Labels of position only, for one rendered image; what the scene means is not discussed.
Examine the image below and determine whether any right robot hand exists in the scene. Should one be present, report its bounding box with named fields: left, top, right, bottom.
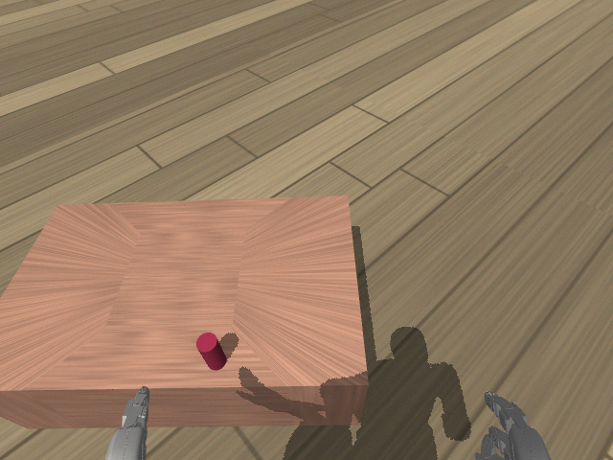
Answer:
left=475, top=391, right=551, bottom=460

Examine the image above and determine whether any can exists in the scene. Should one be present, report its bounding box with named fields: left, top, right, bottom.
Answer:
left=196, top=333, right=227, bottom=371

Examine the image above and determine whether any left robot hand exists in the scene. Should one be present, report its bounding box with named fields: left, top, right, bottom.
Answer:
left=105, top=386, right=149, bottom=460

